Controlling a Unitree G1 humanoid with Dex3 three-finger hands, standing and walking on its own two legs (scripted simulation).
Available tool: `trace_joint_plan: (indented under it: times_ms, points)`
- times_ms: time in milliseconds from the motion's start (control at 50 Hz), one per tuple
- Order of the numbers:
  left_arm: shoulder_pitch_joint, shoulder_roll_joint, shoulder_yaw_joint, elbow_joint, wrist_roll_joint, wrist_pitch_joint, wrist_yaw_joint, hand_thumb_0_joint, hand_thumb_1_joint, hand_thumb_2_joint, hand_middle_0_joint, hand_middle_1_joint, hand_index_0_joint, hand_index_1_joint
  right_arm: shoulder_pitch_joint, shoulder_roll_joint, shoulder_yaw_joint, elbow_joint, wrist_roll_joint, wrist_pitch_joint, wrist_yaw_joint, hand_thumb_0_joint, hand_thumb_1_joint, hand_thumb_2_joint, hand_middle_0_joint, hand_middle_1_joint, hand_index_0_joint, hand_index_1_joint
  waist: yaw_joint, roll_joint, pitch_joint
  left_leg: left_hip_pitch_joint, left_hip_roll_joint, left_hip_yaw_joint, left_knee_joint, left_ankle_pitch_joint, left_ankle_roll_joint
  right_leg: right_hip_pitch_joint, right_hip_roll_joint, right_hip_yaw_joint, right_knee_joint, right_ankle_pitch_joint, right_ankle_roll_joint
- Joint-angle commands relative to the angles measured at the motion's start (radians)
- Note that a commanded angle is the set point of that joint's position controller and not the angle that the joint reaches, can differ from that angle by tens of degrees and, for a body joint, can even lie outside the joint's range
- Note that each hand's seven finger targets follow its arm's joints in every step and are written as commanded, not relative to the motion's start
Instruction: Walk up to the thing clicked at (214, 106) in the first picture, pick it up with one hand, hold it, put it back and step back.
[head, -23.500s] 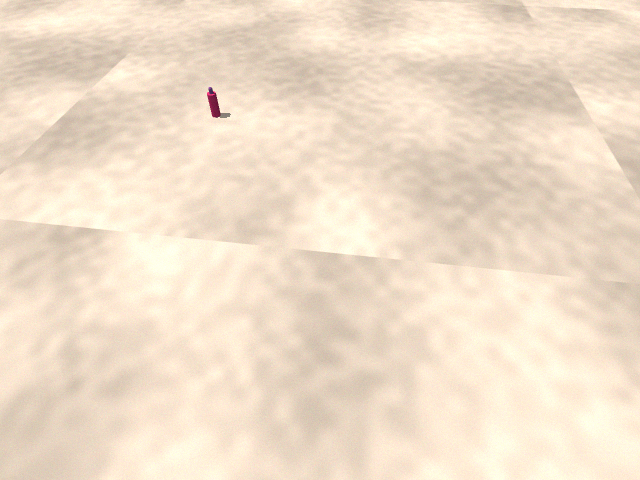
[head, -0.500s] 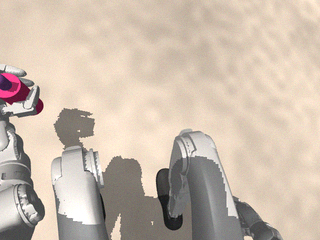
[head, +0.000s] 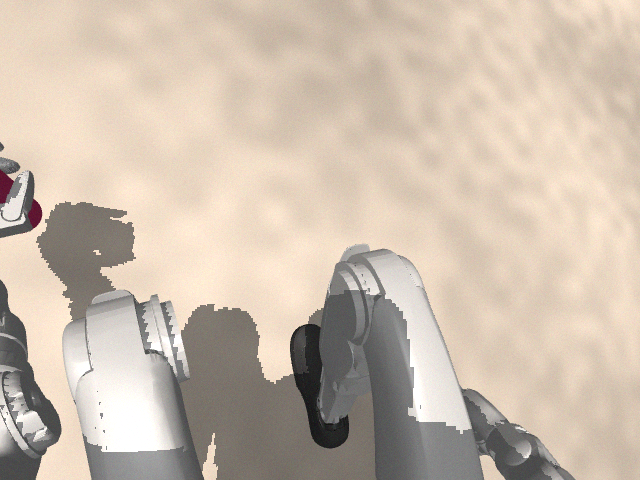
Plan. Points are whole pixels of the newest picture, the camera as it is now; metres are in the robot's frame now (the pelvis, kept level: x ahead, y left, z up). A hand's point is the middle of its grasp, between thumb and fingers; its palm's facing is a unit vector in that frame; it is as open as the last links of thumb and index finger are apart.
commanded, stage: lower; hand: left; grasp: from the side
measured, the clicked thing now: out of the picture +0.45 +0.29 -0.12
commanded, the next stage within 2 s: loosen in 1.16 s
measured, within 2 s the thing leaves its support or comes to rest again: rests again in 1.18 s
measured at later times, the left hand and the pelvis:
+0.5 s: hand (10, 197) +0.46 +0.28 -0.17, palm faces +0.36 -0.93 -0.02, open 6.9 cm; pelvis +0.00 +0.01 -0.01, yaw -3 degrees
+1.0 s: hand (22, 203) +0.46 +0.28 -0.19, palm faces +0.36 -0.93 -0.03, open 6.9 cm; pelvis -0.01 +0.01 -0.02, yaw -5 degrees
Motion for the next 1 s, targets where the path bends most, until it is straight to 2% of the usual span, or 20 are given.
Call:
trace_joint_plan:
  times_ms: [0, 120, 200, 300, 400, 420, 500, 520, 540, 580, 640, 720, 740, 760, 840, 860, 920, 940, 960, 980]
  points:
    - [-0.266, 0.253, 0.04, -0.139, -0.018, -0.117, 0.015, 0.0, 0.407, 1.27, -1.328, -1.418, -1.337, -1.416, 0.103, -0.304, -0.061, -0.031, -0.012, 0.003, -0.013, 0.0, -0.918, -0.907, 0.199, 0.3, 0.199, 0.3, -0.055, 0.347, -0.638, 0.377, 0.021, 0.058, -0.279, 0.136, 0.004, 0.38, 0.049, -0.077, -0.187, 0.161, -0.05]
    - [-0.296, 0.332, 0.061, -0.105, -0.02, -0.168, 0.011, 0.0, 0.399, 1.24, -1.305, -1.384, -1.316, -1.381, 0.059, -0.33, -0.024, -0.04, -0.037, -0.001, -0.015, 0.0, -0.918, -0.906, 0.2, 0.3, 0.2, 0.3, -0.077, 0.381, -0.616, 0.381, 0.03, 0.042, -0.267, 0.1, 0.001, 0.382, 0.058, -0.095, -0.175, 0.141, -0.048]
    - [-0.284, 0.351, 0.059, -0.074, -0.011, -0.188, 0.011, 0.0, 0.399, 1.24, -1.291, -1.376, -1.301, -1.373, 0.036, -0.353, -0.005, -0.046, -0.053, -0.003, -0.017, 0.0, -0.919, -0.907, 0.2, 0.3, 0.2, 0.3, -0.088, 0.442, -0.587, 0.443, 0.038, 0.021, -0.277, 0.123, -0.015, 0.349, 0.057, -0.12, -0.152, 0.159, -0.053]
    - [-0.267, 0.366, 0.052, -0.04, -0.008, -0.2, 0.021, 0.0, 0.342, 1.251, -1.294, -1.394, -1.305, -1.392, 0.016, -0.365, 0.019, -0.052, -0.069, 0.0, -0.019, 0.0, -0.92, -0.907, 0.2, 0.3, 0.2, 0.3, -0.104, 0.44, -0.549, 0.441, 0.042, 0.011, -0.262, 0.142, -0.016, 0.367, 0.06, -0.132, -0.149, 0.183, -0.049]
    - [-0.266, 0.373, 0.048, -0.022, -0.016, -0.218, 0.033, 0.0, 0.382, 1.255, -1.294, -1.39, -1.304, -1.388, -0.004, -0.377, 0.04, -0.06, -0.079, 0.0, -0.017, 0.0, -0.92, -0.907, 0.2, 0.3, 0.2, 0.3, -0.121, 0.429, -0.534, 0.438, 0.044, -0.006, -0.246, 0.153, -0.015, 0.381, 0.063, -0.147, -0.143, 0.201, -0.042]
    - [-0.249, 0.392, 0.061, -0.02, -0.012, -0.221, 0.037, 0.0, 0.384, 1.264, -1.29, -1.395, -1.301, -1.393, -0.005, -0.38, 0.041, -0.059, -0.082, 0.001, -0.019, 0.0, -0.916, -0.906, 0.2, 0.3, 0.2, 0.3, -0.113, 0.441, -0.541, 0.459, 0.047, -0.006, -0.248, 0.172, -0.019, 0.387, 0.064, -0.146, -0.142, 0.213, -0.044]
    - [-0.241, 0.388, 0.047, 0.018, -0.004, -0.23, 0.05, 0.0, 0.387, 1.275, -1.292, -1.402, -1.303, -1.4, -0.019, -0.385, 0.061, -0.068, -0.092, 0.007, -0.016, 0.0, -0.915, -0.906, 0.2, 0.3, 0.2, 0.3, -0.132, 0.443, -0.516, 0.467, 0.052, -0.027, -0.252, 0.181, -0.024, 0.386, 0.067, -0.165, -0.135, 0.22, -0.042]
    - [-0.268, 0.41, 0.045, -0.003, -0.004, -0.237, 0.052, 0.0, 0.388, 1.261, -1.295, -1.392, -1.306, -1.389, -0.034, -0.388, 0.063, -0.071, -0.091, 0.006, -0.016, 0.0, -0.915, -0.906, 0.2, 0.3, 0.2, 0.3, -0.131, 0.443, -0.498, 0.444, 0.051, -0.026, -0.251, 0.156, -0.021, 0.374, 0.07, -0.165, -0.136, 0.203, -0.043]
    - [-0.259, 0.401, 0.045, 0.016, -0.004, -0.238, 0.056, 0.0, 0.405, 1.281, -1.286, -1.402, -1.299, -1.398, -0.029, -0.39, 0.068, -0.073, -0.096, 0.007, -0.017, 0.0, -0.912, -0.905, 0.2, 0.3, 0.2, 0.3, -0.143, 0.44, -0.496, 0.455, 0.052, -0.028, -0.246, 0.172, -0.02, 0.389, 0.069, -0.167, -0.138, 0.221, -0.039]
    - [-0.255, 0.425, 0.05, 0.014, -0.005, -0.244, 0.059, 0.0, 0.414, 1.273, -1.291, -1.396, -1.303, -1.393, -0.044, -0.392, 0.073, -0.076, -0.098, 0.007, -0.018, 0.0, -0.912, -0.905, 0.2, 0.3, 0.2, 0.3, -0.134, 0.435, -0.488, 0.437, 0.053, -0.023, -0.239, 0.15, -0.016, 0.393, 0.072, -0.163, -0.144, 0.207, -0.04]
    - [-0.259, 0.422, 0.043, 0.037, -0.002, -0.252, 0.066, 0.0, 0.415, 1.271, -1.304, -1.396, -1.315, -1.393, -0.058, -0.398, 0.081, -0.082, -0.103, 0.009, -0.017, 0.0, -0.909, -0.904, 0.2, 0.3, 0.2, 0.3, -0.145, 0.433, -0.459, 0.433, 0.055, -0.037, -0.249, 0.12, -0.02, 0.373, 0.073, -0.178, -0.141, 0.18, -0.038]
    - [-0.257, 0.429, 0.037, 0.044, -0.005, -0.264, 0.068, 0.0, 0.402, 1.276, -1.296, -1.4, -1.308, -1.397, -0.074, -0.401, 0.094, -0.09, -0.108, 0.01, -0.017, 0.0, -0.907, -0.904, 0.2, 0.3, 0.2, 0.3, -0.153, 0.431, -0.454, 0.437, 0.059, -0.048, -0.247, 0.123, -0.021, 0.381, 0.078, -0.186, -0.139, 0.187, -0.036]
    - [-0.233, 0.437, 0.047, 0.049, -0.006, -0.263, 0.069, 0.0, 0.406, 1.288, -1.297, -1.408, -1.309, -1.406, -0.072, -0.397, 0.097, -0.089, -0.109, 0.007, -0.019, 0.0, -0.906, -0.904, 0.2, 0.3, 0.2, 0.3, -0.142, 0.431, -0.465, 0.447, 0.059, -0.041, -0.238, 0.147, -0.019, 0.4, 0.079, -0.178, -0.145, 0.207, -0.035]
    - [-0.245, 0.434, 0.04, 0.063, -0.008, -0.262, 0.072, 0.0, 0.41, 1.289, -1.304, -1.412, -1.317, -1.409, -0.075, -0.396, 0.102, -0.092, -0.11, 0.009, -0.02, 0.0, -0.908, -0.904, 0.2, 0.3, 0.2, 0.3, -0.152, 0.413, -0.46, 0.43, 0.059, -0.04, -0.23, 0.14, -0.016, 0.401, 0.081, -0.18, -0.15, 0.203, -0.033]
    - [-0.242, 0.46, 0.046, 0.06, -0.001, -0.271, 0.08, 0.0, 0.417, 1.297, -1.295, -1.412, -1.308, -1.408, -0.076, -0.403, 0.112, -0.094, -0.116, 0.012, -0.021, 0.0, -0.904, -0.903, 0.2, 0.3, 0.2, 0.3, -0.156, 0.438, -0.456, 0.45, 0.064, -0.054, -0.236, 0.161, -0.021, 0.41, 0.084, -0.19, -0.141, 0.218, -0.034]
    - [-0.229, 0.457, 0.05, 0.065, -0.001, -0.272, 0.082, 0.0, 0.416, 1.295, -1.289, -1.403, -1.3, -1.402, -0.081, -0.404, 0.113, -0.1, -0.117, 0.014, -0.022, 0.0, -0.904, -0.904, 0.2, 0.3, 0.2, 0.3, -0.148, 0.439, -0.452, 0.46, 0.066, -0.057, -0.241, 0.164, -0.025, 0.402, 0.084, -0.192, -0.139, 0.216, -0.036]
    - [-0.238, 0.462, 0.041, 0.071, -0.002, -0.28, 0.081, 0.0, 0.401, 1.297, -1.307, -1.417, -1.319, -1.415, -0.095, -0.41, 0.12, -0.104, -0.119, 0.014, -0.023, 0.0, -0.904, -0.903, 0.2, 0.3, 0.2, 0.3, -0.164, 0.441, -0.432, 0.453, 0.068, -0.067, -0.244, 0.142, -0.025, 0.393, 0.086, -0.202, -0.138, 0.205, -0.034]
    - [-0.251, 0.461, 0.026, 0.076, 0.001, -0.283, 0.083, 0.0, 0.394, 1.29, -1.31, -1.412, -1.321, -1.411, -0.098, -0.412, 0.123, -0.103, -0.122, 0.015, -0.021, 0.0, -0.908, -0.904, 0.2, 0.3, 0.2, 0.3, -0.168, 0.449, -0.419, 0.445, 0.068, -0.066, -0.244, 0.13, -0.025, 0.39, 0.087, -0.203, -0.135, 0.196, -0.035]
    - [-0.232, 0.46, 0.035, 0.08, -0.005, -0.282, 0.082, 0.0, 0.401, 1.283, -1.304, -1.4, -1.313, -1.4, -0.103, -0.408, 0.123, -0.109, -0.12, 0.013, -0.022, 0.0, -0.902, -0.903, 0.2, 0.3, 0.2, 0.3, -0.157, 0.43, -0.422, 0.435, 0.065, -0.059, -0.234, 0.126, -0.018, 0.396, 0.089, -0.196, -0.145, 0.198, -0.034]
    - [-0.245, 0.469, 0.031, 0.07, -0.005, -0.283, 0.083, 0.0, 0.392, 1.276, -1.309, -1.402, -1.319, -1.4, -0.108, -0.411, 0.123, -0.111, -0.119, 0.011, -0.024, 0.0, -0.905, -0.903, 0.2, 0.3, 0.2, 0.3, -0.16, 0.427, -0.413, 0.432, 0.069, -0.061, -0.237, 0.112, -0.019, 0.383, 0.089, -0.197, -0.146, 0.184, -0.034]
